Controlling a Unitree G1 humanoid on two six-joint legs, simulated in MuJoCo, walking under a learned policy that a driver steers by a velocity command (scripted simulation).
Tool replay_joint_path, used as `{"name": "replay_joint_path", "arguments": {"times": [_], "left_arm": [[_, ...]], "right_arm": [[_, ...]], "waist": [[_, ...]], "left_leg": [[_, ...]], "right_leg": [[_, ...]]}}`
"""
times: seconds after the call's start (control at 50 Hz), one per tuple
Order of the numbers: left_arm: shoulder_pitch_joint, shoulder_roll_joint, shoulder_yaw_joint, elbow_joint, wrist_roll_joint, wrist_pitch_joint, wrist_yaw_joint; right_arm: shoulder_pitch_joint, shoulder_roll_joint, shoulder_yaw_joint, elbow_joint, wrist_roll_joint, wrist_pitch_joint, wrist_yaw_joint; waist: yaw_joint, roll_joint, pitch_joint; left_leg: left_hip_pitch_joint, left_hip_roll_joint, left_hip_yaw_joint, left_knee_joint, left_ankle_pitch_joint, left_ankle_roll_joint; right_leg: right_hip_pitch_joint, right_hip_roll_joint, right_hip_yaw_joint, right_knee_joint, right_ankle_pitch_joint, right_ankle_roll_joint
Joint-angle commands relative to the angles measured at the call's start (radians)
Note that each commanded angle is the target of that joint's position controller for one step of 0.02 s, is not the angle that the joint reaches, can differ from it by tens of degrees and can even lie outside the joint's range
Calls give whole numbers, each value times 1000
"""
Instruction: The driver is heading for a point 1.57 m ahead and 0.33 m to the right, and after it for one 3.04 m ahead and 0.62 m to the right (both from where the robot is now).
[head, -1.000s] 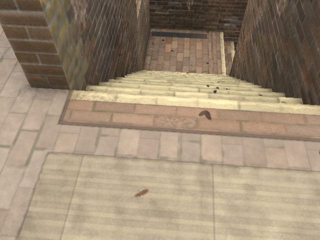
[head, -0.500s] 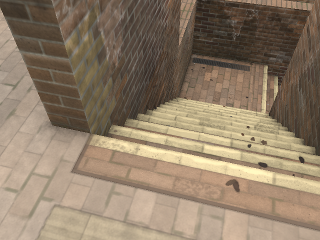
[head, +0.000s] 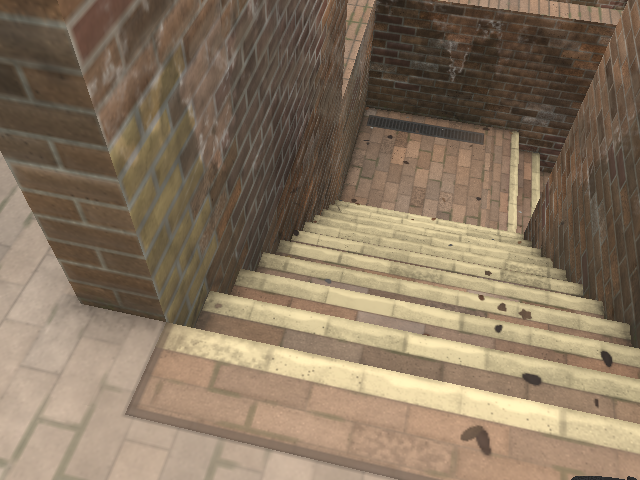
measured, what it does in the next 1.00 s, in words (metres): steps on the spot, turning right: right foot, then left foot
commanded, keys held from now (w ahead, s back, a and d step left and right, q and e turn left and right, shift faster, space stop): e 0.48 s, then no key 0.52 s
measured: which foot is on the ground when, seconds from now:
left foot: down 0.00-0.28, up 0.30-0.74, down 0.76-1.00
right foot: up 0.00-0.26, down 0.28-1.00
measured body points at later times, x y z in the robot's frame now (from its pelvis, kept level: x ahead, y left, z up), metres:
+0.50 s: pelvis +0.04 -0.06 +0.01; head +0.06 -0.08 +0.46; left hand +0.24 +0.18 -0.08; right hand +0.11 -0.38 -0.08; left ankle +0.07 +0.09 -0.67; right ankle +0.02 -0.14 -0.75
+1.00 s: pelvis +0.07 -0.01 -0.01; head +0.09 -0.02 +0.44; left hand +0.28 +0.19 -0.11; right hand +0.14 -0.30 -0.11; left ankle +0.09 +0.09 -0.75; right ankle +0.02 -0.14 -0.75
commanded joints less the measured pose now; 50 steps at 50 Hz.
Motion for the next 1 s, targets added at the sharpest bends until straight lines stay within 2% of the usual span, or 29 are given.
{"name": "replay_joint_path", "arguments": {"times": [0.02, 0.04, 0.08, 0.14, 0.2, 0.26, 0.28, 0.3, 0.32, 0.34, 0.36, 0.38, 0.4, 0.42, 0.48, 0.58, 0.66, 0.72, 0.74, 0.76, 0.78, 0.8, 0.82, 0.84, 0.86, 0.88, 0.92, 0.94, 1.0], "left_arm": [[127, 43, 8, -28, 1, 9, -14], [121, 41, 5, -29, -11, 12, -33], [80, 54, 4, -51, -16, 13, -58], [28, 55, -10, -82, -18, 19, -60], [31, 85, 1, -86, -22, 15, -53], [34, 121, 32, -105, -58, -11, -67], [46, 136, 45, -114, -63, -21, -67], [54, 240, 73, -138, -66, -35, -44], [68, 325, 99, -173, -54, -54, -34], [66, 301, 106, -144, -12, -74, -14], [43, 264, 104, -135, -22, -77, -7], [12, 219, 86, -140, -47, -71, -3], [-7, 185, 74, -143, -63, -63, -3], [-27, 178, 70, -156, -59, -51, -3], [-47, 185, 69, -193, -41, -43, -10], [-22, 192, 73, -216, -51, -49, -25], [-14, 190, 68, -210, -62, -39, -28], [-81, 185, 54, -207, -66, -25, -36], [-102, 168, 42, -197, -70, -16, -47], [-101, 154, 32, -183, -65, -9, -55], [-89, 125, 19, -174, -64, -3, -57], [12, 80, 6, -179, -64, 3, -52], [30, 79, 9, -159, -51, 1, -47], [8, 116, 20, -141, -55, 15, -35], [-14, 122, 19, -131, -71, 28, -26], [-25, 146, 24, -131, -81, 32, -27], [-34, 148, 22, -133, -71, 27, -23], [-41, 149, 22, -130, -72, 24, -19], [-53, 126, 16, -125, -77, 19, -10]], "right_arm": [[-64, -123, -41, -109, -11, -16, -25], [-66, -148, -55, -118, -17, -18, -26], [-18, -183, -80, -111, -24, -14, -24], [42, -191, -99, -100, -33, -14, -18], [14, -177, -98, -109, -34, -19, -15], [-40, -160, -82, -97, -40, -14, -13], [-15, -135, -70, -79, -39, -6, -9], [64, -58, -51, -107, -31, 1, -14], [50, -78, -43, -136, -33, -12, -19], [24, -119, -50, -104, -30, -4, -10], [14, -165, -66, -88, -24, 11, -14], [29, -189, -77, -71, -39, 21, -21], [27, -173, -70, -65, -49, 27, -23], [41, -152, -60, -60, -49, 28, -20], [85, -143, -51, -21, -26, 37, -7], [93, -137, -26, 24, -22, 67, 19], [77, -141, -5, 35, -22, 54, 28], [97, -144, 5, 47, -2, 34, 42], [98, -135, 12, 49, 14, 28, 52], [85, -136, 15, 38, 26, 23, 59], [97, -151, 16, 15, 29, 15, 62], [85, -227, 10, -13, 36, 0, 63], [5, -187, 23, -16, 27, -3, 87], [-34, -165, 23, -12, 38, 6, 111], [-32, -145, 28, -4, 43, 11, 138], [-21, -145, 27, -1, 42, 12, 150], [-17, -176, 12, 0, 29, 8, 152], [-15, -174, 8, -3, 23, 4, 147], [-28, -147, 12, -1, 29, 2, 143]], "waist": [[32, 89, -109], [23, 85, -109], [-9, 89, -101], [-47, 82, -85], [-37, 90, -92], [0, 84, -103], [9, 38, -112], [-40, -178, -180], [-17, -190, -149], [4, -104, -67], [0, -123, -60], [-20, -131, -76], [-35, -133, -75], [-53, -122, -79], [-55, -109, -92], [-6, -103, -92], [31, -99, -98], [-5, -79, -107], [-30, -60, -103], [-40, -68, -113], [-56, -61, -158], [1, 91, -231], [36, 85, -158], [42, 16, -110], [28, 22, -74], [12, 50, -62], [1, 40, -63], [-15, 36, -65], [-19, 37, -62]], "left_leg": [[63, 218, -107, -213, 15, 184], [54, 195, -49, -211, 39, 178], [107, 223, -40, -196, 53, 195], [216, 321, -103, -176, 27, 225], [236, 339, -94, -160, -54, 210], [161, 289, -22, -68, -155, 124], [134, 256, 11, -2, -193, 76], [51, 115, 152, 221, -358, -34], [-159, -26, 83, 373, -583, -99], [-247, -5, -58, 462, -556, -107], [-272, 10, -74, 538, -508, -113], [-272, 16, -86, 601, -483, -121], [-247, 19, -100, 649, -463, -120], [-207, 20, -101, 663, -419, -118], [-176, -3, -81, 640, -291, -132], [-168, 29, -71, 485, -295, -153], [-143, 34, -45, 375, -342, -136], [-22, 8, -3, 205, -223, -110], [54, 0, 9, 85, -78, -90], [132, 3, -1, 40, 13, -61], [217, 62, -43, 40, 149, 0], [320, 242, -226, 24, 406, 196], [235, 307, -318, 7, 292, 252], [133, 227, -223, 30, 77, 169], [76, 139, -165, 34, -43, 81], [85, 105, -141, 37, -77, 47], [140, 105, -128, 57, -83, 46], [170, 114, -131, 64, -76, 58], [199, 122, -140, 72, -53, 70]], "right_leg": [[27, -45, -39, 45, 101, 20], [56, -42, -69, -6, 123, 23], [44, -61, -71, -95, 152, 24], [-16, -111, -27, -240, 172, 3], [20, -98, -38, -332, 225, -42], [197, -21, -80, -520, 422, -129], [268, -25, -54, -599, 537, -178], [393, -233, 207, -663, 911, -364], [457, -395, 497, -728, 954, -526], [422, -367, 446, -753, 760, -445], [416, -309, 368, -755, 676, -375], [408, -285, 335, -746, 685, -345], [362, -272, 310, -749, 705, -322], [316, -256, 290, -760, 695, -307], [293, -221, 267, -755, 695, -316], [337, -240, 310, -710, 629, -315], [334, -247, 360, -665, 588, -316], [259, -210, 353, -619, 574, -290], [216, -187, 348, -603, 577, -271], [175, -164, 351, -595, 579, -244], [147, -121, 336, -561, 518, -183], [100, -3, 205, -482, 263, -61], [75, 19, 135, -491, 142, 27], [165, -16, 109, -528, 205, 46], [197, -9, 105, -564, 288, 44], [176, 4, 106, -559, 312, 30], [131, 9, 102, -561, 328, 2], [110, 7, 107, -564, 336, -4], [101, -4, 112, -570, 358, 6]]}}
